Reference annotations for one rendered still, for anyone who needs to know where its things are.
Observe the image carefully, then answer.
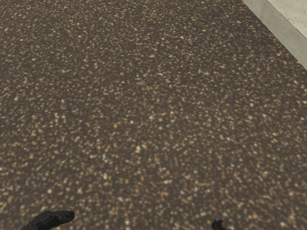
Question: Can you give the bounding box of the robot left hand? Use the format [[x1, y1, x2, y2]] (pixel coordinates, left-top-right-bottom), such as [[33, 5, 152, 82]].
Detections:
[[20, 210, 75, 230]]

